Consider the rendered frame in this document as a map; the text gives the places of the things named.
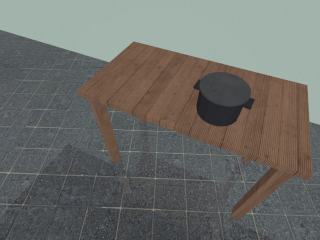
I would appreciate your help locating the knob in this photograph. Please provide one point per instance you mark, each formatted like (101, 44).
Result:
(226, 82)

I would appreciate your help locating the lid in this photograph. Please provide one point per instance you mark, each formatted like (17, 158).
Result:
(239, 93)

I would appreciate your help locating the table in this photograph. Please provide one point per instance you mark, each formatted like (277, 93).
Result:
(157, 85)

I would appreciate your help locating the pot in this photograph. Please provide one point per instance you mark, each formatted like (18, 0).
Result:
(218, 115)

